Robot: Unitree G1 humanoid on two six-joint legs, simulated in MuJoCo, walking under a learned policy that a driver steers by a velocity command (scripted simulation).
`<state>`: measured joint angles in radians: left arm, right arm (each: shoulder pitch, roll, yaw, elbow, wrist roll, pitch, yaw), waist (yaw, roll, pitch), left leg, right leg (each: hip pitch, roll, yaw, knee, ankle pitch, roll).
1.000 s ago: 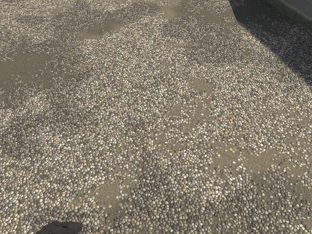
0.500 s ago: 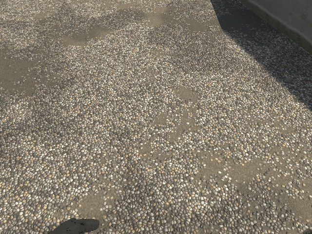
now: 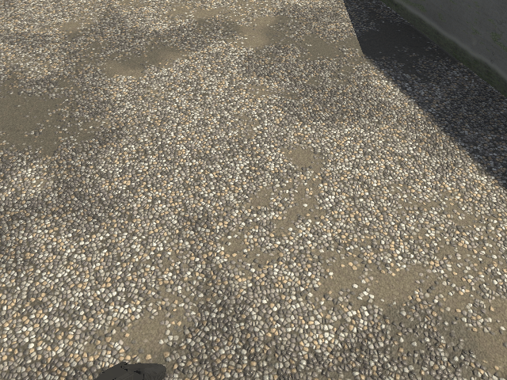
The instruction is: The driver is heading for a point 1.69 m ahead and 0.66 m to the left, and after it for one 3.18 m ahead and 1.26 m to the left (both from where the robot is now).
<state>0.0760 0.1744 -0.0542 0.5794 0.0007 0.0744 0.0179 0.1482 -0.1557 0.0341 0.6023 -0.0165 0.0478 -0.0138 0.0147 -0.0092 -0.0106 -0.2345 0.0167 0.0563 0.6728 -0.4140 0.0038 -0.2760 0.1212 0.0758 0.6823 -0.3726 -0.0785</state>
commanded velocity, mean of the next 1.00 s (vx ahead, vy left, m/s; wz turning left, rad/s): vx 0.50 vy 0.00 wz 0.00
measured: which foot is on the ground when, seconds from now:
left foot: down 0.00-1.00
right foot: down 0.00-1.00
